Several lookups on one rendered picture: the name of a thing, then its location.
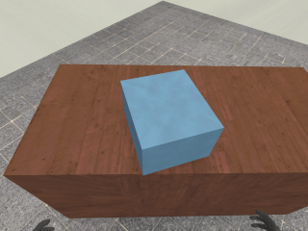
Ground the robot right hand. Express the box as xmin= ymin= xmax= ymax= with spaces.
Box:
xmin=249 ymin=210 xmax=281 ymax=231

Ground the carton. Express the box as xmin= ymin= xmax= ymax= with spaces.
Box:
xmin=120 ymin=69 xmax=224 ymax=175

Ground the pedestal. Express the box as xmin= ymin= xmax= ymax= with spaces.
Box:
xmin=3 ymin=64 xmax=308 ymax=218

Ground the robot left hand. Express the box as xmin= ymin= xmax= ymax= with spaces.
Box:
xmin=33 ymin=219 xmax=55 ymax=231

